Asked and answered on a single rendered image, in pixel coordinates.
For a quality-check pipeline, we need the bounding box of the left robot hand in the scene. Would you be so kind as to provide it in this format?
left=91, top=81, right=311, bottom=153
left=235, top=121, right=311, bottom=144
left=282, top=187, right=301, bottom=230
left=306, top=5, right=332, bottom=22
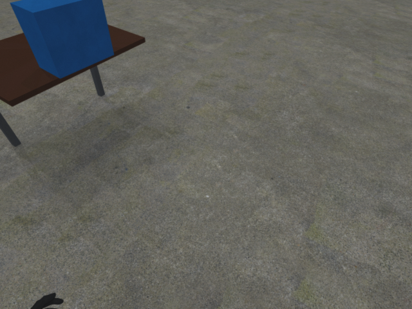
left=30, top=293, right=64, bottom=309

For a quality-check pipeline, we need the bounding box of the table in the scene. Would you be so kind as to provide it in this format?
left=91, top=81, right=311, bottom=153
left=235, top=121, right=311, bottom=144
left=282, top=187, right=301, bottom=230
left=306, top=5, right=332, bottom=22
left=0, top=25, right=145, bottom=147

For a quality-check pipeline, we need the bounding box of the carton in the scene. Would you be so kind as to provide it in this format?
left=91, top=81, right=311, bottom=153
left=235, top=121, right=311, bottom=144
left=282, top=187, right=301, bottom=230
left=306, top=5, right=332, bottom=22
left=10, top=0, right=114, bottom=79

